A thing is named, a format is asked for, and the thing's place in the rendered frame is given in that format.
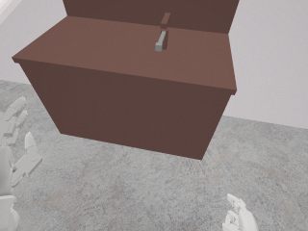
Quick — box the tap lever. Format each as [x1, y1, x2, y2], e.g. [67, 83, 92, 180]
[155, 31, 166, 52]

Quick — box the counter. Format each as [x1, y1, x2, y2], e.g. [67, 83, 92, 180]
[12, 0, 240, 161]

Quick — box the left robot forearm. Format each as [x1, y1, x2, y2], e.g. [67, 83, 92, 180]
[0, 195, 20, 231]

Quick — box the robot right hand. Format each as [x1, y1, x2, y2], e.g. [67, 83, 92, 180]
[222, 193, 259, 231]

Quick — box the robot left hand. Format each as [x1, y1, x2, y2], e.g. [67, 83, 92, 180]
[0, 96, 42, 196]

